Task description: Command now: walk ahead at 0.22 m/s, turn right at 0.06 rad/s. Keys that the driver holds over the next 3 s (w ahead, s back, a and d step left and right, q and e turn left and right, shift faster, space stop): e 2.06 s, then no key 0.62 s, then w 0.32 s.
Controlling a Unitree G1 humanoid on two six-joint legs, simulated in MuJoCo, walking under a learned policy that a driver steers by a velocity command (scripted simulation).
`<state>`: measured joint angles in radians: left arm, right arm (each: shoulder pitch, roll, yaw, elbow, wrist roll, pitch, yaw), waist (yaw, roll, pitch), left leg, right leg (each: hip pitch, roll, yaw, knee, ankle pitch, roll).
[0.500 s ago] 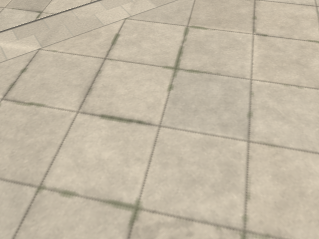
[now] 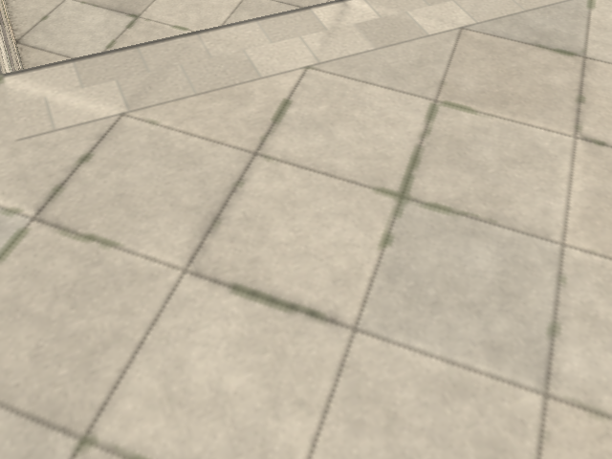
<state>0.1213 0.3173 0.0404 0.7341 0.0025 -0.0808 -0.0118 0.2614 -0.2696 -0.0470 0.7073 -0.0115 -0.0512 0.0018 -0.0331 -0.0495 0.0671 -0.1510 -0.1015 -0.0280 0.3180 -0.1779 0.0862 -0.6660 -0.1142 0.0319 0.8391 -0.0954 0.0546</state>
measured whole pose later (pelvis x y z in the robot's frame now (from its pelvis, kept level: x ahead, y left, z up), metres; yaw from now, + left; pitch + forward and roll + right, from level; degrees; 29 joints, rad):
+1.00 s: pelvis +0.18 -0.01 -0.01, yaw -33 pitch +1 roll +0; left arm 0.16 0.30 0.07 0.59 -0.02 0.08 -0.02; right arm 0.15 -0.29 -0.07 0.72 0.01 0.01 -0.02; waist -0.02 0.01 0.05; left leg -0.24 0.10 0.13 0.51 -0.28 -0.03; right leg -0.33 -0.02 -0.03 0.64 -0.32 0.04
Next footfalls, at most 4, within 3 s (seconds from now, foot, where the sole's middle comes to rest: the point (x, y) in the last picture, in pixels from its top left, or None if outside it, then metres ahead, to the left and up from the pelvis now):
0.18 right None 0.25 -0.13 -0.78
0.58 left None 0.27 0.10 -0.78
1.02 right None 0.14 -0.13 -0.78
1.48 left None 0.31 0.02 -0.78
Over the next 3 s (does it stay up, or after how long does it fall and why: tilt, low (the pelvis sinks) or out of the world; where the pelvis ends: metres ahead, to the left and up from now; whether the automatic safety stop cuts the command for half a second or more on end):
stays up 0.17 -0.11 -0.01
